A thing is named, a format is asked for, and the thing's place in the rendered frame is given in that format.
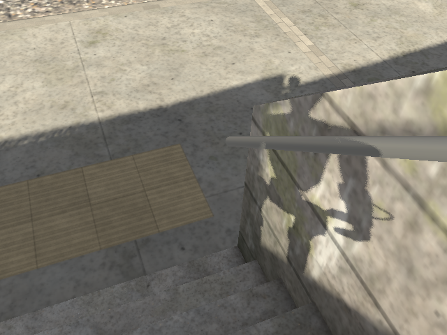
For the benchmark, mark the stairs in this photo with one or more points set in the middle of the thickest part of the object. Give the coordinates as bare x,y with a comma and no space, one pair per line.
218,294

